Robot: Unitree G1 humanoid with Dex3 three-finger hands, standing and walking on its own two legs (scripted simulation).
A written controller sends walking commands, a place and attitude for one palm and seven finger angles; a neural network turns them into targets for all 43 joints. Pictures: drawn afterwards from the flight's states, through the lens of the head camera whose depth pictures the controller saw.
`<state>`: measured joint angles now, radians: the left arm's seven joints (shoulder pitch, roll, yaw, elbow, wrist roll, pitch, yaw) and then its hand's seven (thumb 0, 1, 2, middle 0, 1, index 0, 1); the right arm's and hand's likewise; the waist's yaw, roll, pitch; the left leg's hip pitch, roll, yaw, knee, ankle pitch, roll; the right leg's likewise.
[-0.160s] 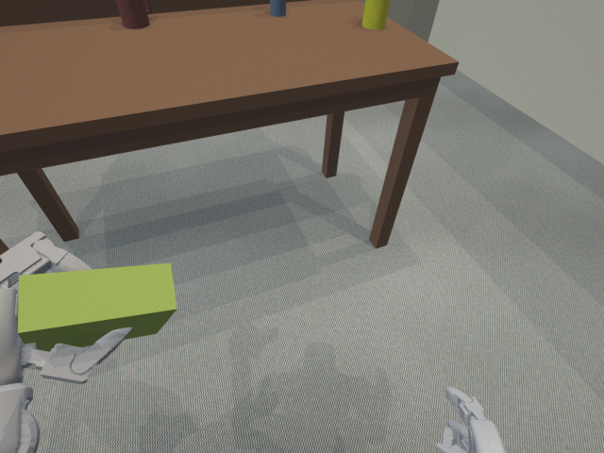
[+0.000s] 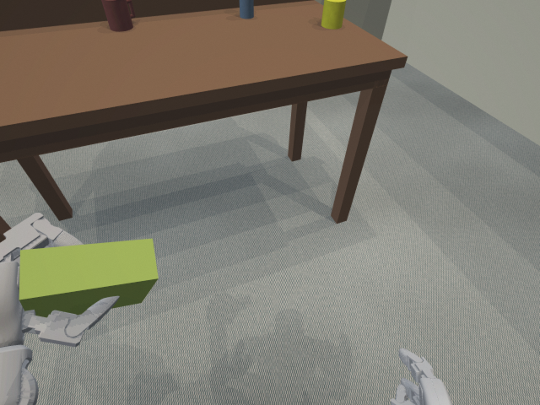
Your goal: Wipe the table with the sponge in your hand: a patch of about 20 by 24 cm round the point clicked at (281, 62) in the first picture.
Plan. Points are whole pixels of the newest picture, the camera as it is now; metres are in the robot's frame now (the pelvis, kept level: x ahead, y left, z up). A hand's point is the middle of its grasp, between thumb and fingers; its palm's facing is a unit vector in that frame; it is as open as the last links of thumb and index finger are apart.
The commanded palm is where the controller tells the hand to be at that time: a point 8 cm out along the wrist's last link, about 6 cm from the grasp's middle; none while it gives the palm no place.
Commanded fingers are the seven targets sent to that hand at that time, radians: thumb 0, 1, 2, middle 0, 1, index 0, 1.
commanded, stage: stand and wait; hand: left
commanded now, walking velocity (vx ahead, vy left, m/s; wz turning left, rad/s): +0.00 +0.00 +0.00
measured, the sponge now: (110, 278) +0.23 +0.21 +0.14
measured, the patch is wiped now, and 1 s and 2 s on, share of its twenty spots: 0.00 0.00 0.00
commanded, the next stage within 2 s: look at it before walking up in 0.10 s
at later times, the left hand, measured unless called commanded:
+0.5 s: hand (67, 281) +0.21 +0.24 +0.16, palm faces +0.42 -0.83 -0.36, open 8.9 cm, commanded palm +0.17 +0.27 +0.18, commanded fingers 0.00 0.10 1.30 -1.20 -1.60 -1.20 -1.60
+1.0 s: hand (209, 191) +0.34 +0.11 +0.17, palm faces +0.13 -0.86 -0.49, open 8.9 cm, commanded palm +0.29 +0.17 +0.18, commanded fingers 0.00 0.10 1.30 -1.20 -1.60 -1.20 -1.60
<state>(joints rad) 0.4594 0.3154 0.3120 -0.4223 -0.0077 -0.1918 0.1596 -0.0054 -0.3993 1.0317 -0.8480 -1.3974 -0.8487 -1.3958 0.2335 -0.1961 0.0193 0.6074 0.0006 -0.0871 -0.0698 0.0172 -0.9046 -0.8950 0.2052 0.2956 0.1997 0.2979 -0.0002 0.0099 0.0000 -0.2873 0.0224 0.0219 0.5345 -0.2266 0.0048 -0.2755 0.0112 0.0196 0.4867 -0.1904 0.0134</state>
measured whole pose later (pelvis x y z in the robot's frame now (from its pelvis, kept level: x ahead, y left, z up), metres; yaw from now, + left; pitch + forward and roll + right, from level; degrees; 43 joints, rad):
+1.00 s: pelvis +0.07 -0.06 +0.01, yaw -15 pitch +3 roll +2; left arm 0.50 0.39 0.37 -0.48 -0.02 -0.26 0.15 -0.01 -0.40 1.04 -0.85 -1.40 -0.85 -1.40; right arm 0.24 -0.25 -0.04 0.61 0.00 -0.04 -0.04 0.02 -0.91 -0.90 0.20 0.30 0.20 0.30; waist -0.02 -0.01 0.02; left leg -0.58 0.09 0.04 0.98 -0.29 -0.05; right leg -0.20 0.10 0.05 0.41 -0.26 -0.11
